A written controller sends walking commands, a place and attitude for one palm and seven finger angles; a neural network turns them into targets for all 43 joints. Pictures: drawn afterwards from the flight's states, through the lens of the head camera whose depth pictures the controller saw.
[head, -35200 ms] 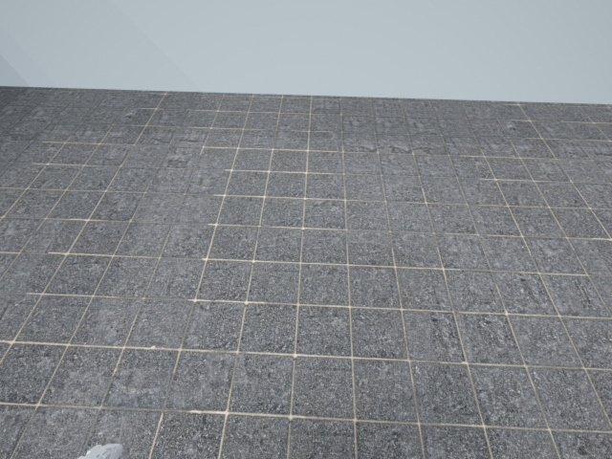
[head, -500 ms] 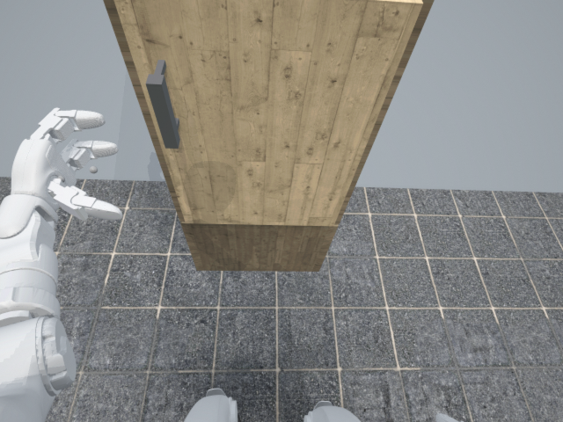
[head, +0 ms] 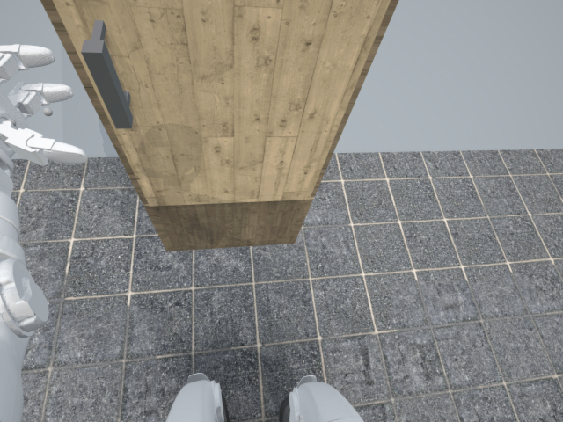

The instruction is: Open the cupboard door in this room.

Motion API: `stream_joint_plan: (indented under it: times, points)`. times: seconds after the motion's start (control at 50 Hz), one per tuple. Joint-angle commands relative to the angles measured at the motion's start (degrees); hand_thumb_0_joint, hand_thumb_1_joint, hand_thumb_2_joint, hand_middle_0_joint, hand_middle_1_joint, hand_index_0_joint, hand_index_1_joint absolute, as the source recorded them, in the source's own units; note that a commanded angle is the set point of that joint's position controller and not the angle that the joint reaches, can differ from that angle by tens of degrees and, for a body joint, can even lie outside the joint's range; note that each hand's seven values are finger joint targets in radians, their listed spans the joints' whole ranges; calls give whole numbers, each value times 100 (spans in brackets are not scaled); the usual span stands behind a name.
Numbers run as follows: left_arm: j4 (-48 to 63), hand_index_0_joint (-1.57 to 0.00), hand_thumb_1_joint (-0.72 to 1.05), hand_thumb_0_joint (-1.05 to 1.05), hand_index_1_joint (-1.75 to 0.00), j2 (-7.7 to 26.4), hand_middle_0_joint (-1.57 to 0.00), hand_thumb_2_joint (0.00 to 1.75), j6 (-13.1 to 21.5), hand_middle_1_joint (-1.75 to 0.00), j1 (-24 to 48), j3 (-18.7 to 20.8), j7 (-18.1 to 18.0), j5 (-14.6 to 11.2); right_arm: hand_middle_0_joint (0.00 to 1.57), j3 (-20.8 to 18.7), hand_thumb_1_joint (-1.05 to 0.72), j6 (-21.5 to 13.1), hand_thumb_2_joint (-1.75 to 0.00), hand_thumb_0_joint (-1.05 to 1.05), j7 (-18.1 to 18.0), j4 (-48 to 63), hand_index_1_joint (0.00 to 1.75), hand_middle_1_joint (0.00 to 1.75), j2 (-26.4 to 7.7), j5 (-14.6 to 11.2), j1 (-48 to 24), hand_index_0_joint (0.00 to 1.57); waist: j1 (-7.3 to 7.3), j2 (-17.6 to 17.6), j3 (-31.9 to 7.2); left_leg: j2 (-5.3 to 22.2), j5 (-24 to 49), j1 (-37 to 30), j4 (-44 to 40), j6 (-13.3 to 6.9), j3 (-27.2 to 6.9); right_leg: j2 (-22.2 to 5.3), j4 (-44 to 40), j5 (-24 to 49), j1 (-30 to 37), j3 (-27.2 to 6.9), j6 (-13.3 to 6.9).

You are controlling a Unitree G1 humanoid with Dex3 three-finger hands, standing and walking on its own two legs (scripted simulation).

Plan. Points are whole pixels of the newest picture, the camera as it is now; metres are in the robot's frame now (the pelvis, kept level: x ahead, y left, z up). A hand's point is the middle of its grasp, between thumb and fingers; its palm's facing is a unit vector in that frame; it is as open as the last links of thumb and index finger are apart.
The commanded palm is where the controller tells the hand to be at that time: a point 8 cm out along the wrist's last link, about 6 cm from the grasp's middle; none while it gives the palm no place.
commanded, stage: move the hooked fingers beside the handle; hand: left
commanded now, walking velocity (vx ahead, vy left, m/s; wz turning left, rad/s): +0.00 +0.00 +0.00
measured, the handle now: (112, 78) +0.57 +0.19 +0.09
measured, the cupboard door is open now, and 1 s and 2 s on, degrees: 0 0 0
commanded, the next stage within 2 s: slide the fingers in behind the handle in 0.84 s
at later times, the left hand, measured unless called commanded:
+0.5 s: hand (50, 113) +0.51 +0.26 +0.09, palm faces +0.03 -1.00 +0.01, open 14.0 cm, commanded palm +0.49 +0.30 +0.09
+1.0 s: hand (50, 111) +0.51 +0.26 +0.09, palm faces +0.03 -1.00 +0.00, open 14.0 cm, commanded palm +0.49 +0.30 +0.09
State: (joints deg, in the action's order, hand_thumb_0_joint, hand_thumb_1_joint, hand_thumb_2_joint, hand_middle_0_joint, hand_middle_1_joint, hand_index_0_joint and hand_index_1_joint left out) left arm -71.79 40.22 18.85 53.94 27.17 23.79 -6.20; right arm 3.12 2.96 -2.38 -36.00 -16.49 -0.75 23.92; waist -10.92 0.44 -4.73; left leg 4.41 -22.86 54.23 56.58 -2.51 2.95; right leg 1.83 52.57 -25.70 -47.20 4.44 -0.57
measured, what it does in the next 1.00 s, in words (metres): stands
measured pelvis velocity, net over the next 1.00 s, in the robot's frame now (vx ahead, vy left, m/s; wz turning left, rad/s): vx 0.00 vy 0.00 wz -0.01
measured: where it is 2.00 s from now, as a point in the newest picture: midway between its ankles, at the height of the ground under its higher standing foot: outside the picture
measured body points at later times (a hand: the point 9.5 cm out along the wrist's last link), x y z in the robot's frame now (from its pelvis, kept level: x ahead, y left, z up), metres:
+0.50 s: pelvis +0.01 +0.00 +0.00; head +0.14 +0.04 +0.43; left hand +0.50 +0.31 +0.09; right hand +0.01 -0.27 -0.10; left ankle +0.03 +0.09 -0.68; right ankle -0.01 -0.12 -0.68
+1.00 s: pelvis +0.00 +0.00 +0.00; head +0.14 +0.03 +0.42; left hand +0.50 +0.31 +0.09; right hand -0.01 -0.27 -0.10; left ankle +0.03 +0.09 -0.68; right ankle -0.01 -0.12 -0.68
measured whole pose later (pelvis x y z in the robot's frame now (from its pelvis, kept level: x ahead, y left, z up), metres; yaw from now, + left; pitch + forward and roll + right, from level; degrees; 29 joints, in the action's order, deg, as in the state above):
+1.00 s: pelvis +0.00 +0.00 +0.00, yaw +0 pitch +21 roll -4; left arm -70.9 40.4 19.1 53.7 27.3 23.4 -6.4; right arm 3.4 5.1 -1.7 -35.4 -16.1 -0.6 24.1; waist -11.0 0.9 -5.1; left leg 4.8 -23.8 56.0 58.2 -2.4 2.4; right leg 2.4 53.4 -26.3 -48.6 4.7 -0.7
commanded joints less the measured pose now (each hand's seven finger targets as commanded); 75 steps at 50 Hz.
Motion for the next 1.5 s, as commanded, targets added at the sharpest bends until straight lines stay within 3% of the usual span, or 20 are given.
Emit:
stream_joint_plan:
  times: [0.0, 0.06, 0.1, 0.14, 0.18, 0.26, 0.3, 0.34, 0.4, 0.5, 0.56, 0.7, 0.78, 0.9, 1.06, 1.2, 1.24, 1.38, 1.44, 1.48]
  points:
    - [1162, -30, -50, 0, -120, 1698, -30, 30, 326, -120, 2737, 73, -21, -42, 20, -429, -90, -10, -90, 0, -72, 250, 30, 30, -1175, 50, 1018, 20, -51, 1177, -2750, -117, 2250, -3045, -398, 45, -693, 217, -585, 1668, -116, -238, -25]
    - [846, -30, -50, 0, -120, 1836, -30, 30, 187, -120, 2389, 187, -5, -5, 20, -411, -90, 49, -90, 0, -49, 313, 30, 30, -1180, 50, 1076, 20, 19, 943, -2611, -148, 2236, -2650, -361, 19, -612, 222, -572, 1830, 119, -254, -15]
    - [1220, -30, -50, 0, -120, 2071, -30, 30, 252, -120, 2316, 387, 12, -2, 20, -433, -90, 83, -90, 0, -40, 383, 30, 30, -1192, 80, 1107, 20, 159, 1161, -3025, -141, 2609, -2902, -343, 41, -614, 232, -492, 2107, 282, -254, -29]
    - [1444, -30, -50, 0, -120, 1854, -30, 30, 295, -120, 2064, 326, 26, -21, 20, -470, -90, 130, -90, 0, 3, 418, 30, 30, -1147, 89, 1101, 20, 205, 1275, -3151, -126, 2907, -3173, -334, 68, -613, 248, -490, 2235, 237, -212, -36]
    - [1352, -30, -50, 0, -120, 1850, -30, 30, 293, -120, 1940, 416, 40, -120, 20, -486, -90, 146, -90, 0, 0, 414, 30, 30, -1164, 82, 1107, 20, 163, 937, -2927, -124, 2823, -2981, -337, 30, -604, 277, -513, 2274, 314, -209, -37]
    - [1684, -30, -50, 0, -120, 1636, -30, 30, 355, -120, 2184, 234, 16, -135, 20, -500, -90, 193, -90, 0, 23, 402, 30, 30, -1125, 51, 1051, 20, 108, 1178, -2875, -132, 2712, -3170, -388, 42, -601, 279, -582, 2142, 189, -209, -25]
    - [1913, -30, -50, 0, -120, 1748, -30, 30, 444, -120, 2173, 364, -22, -149, 20, -517, -90, 198, -90, 0, 25, 386, 30, 30, -1139, 70, 1057, 20, 182, 1313, -3126, -103, 2982, -3468, -390, 82, -672, 289, -542, 2174, 168, -181, -55]
    - [1734, -30, -50, 0, -120, 1279, -30, 30, 412, -120, 2174, 32, -20, -172, 20, -503, -90, 211, -90, 0, 45, 327, 30, 30, -1084, 52, 999, 20, 78, 1259, -2749, -94, 2812, -3447, -414, 88, -691, 292, -613, 1981, -57, -144, -52]
    - [1387, -30, -50, 0, -120, 1342, -30, 30, 328, -120, 2147, 81, -67, -182, 20, -493, -90, 218, -90, 0, 11, 302, 30, 30, -1131, 39, 983, 20, 40, 1009, -2511, -118, 2433, -3181, -452, 57, -678, 277, -651, 1798, -74, -160, -46]
    - [1481, -30, -50, 0, -120, 1396, -30, 30, 408, -120, 2209, 74, -130, -129, 20, -475, -90, 202, -90, 0, 8, 337, 30, 30, -1107, 48, 926, 20, 63, 1041, -2700, -121, 2602, -3251, -400, 74, -693, 262, -571, 1935, -9, -173, -53]
    - [1175, -30, -50, 0, -120, 1386, -30, 30, 354, -120, 2274, -10, -142, -107, 20, -445, -90, 196, -90, 0, -10, 363, 30, 30, -1130, 20, 872, 20, -19, 815, -2316, -148, 2083, -2793, -429, 36, -653, 247, -614, 1690, -11, -208, -29]
    - [1373, -30, -50, 0, -120, 1603, -30, 30, 490, -120, 2498, 113, -105, -93, 20, -441, -90, 144, -90, 0, -33, 361, 30, 30, -1141, 43, 881, 20, 27, 1123, -2881, -132, 2326, -3068, -291, 64, -684, 243, -499, 1794, -32, -232, -42]
    - [1097, -30, -50, 0, -120, 1650, -30, 30, 360, -120, 2428, 109, -42, -101, 20, -405, -90, 152, -90, 0, -45, 350, 30, 30, -1154, 28, 899, 20, 0, 1028, -2625, -160, 2109, -2741, -282, 25, -648, 248, -513, 1737, 9, -244, -44]
    - [1450, -30, -50, 0, -120, 1817, -30, 30, 455, -120, 2528, 260, -57, -129, 20, -429, -90, 139, -90, 0, -36, 337, 30, 30, -1158, 55, 962, 20, 67, 1177, -3000, -136, 2271, -2979, -284, 51, -692, 270, -486, 1765, 54, -222, -48]
    - [1273, -30, -50, 0, -120, 1375, -30, 30, 307, -120, 2235, -19, -27, -180, 20, -430, -90, 159, -90, 0, -5, 334, 30, 30, -1116, 25, 950, 20, 18, 976, -2575, -163, 1950, -2674, -359, 13, -601, 270, -602, 1665, 70, -229, -22]
    - [1640, -30, -50, 0, -120, 1318, -30, 30, 481, -120, 2430, 38, -251, -153, 20, -463, -90, 148, -90, 0, 38, 304, 30, 30, -1099, 67, 973, 20, 81, 1250, -2806, -132, 2331, -3115, -365, 72, -697, 277, -518, 1756, -53, -178, -63]
    - [1514, -30, -50, 0, -120, 936, -30, 30, 439, -120, 2297, -188, -295, -156, 20, -478, -90, 143, -90, 0, 65, 303, 30, 30, -1064, 55, 924, 20, 26, 1113, -2639, -132, 2156, -3086, -381, 73, -690, 274, -572, 1620, -162, -160, -52]
    - [1664, -30, -50, 0, -120, 684, -30, 30, 515, -120, 2281, -201, -586, -119, 20, -496, -90, 115, -90, 0, 119, 317, 30, 30, -1024, 98, 912, 20, 109, 1159, -2802, -138, 2415, -3335, -406, 105, -754, 280, -517, 1700, -130, -121, -87]
    - [1538, -30, -50, 0, -120, 587, -30, 30, 470, -120, 2146, -260, -658, -105, 20, -485, -90, 132, -90, 0, 134, 352, 30, 30, -1006, 74, 860, 20, 98, 829, -2620, -161, 2248, -3043, -437, 77, -668, 271, -555, 1776, 61, -151, -45]
    - [1605, -30, -50, 0, -120, 843, -30, 30, 510, -120, 2127, -40, -715, -98, 20, -483, -90, 129, -90, 0, 128, 378, 30, 30, -1033, 78, 864, 20, 174, 805, -2639, -181, 2196, -2945, -447, 67, -640, 268, -536, 1813, 227, -169, -64]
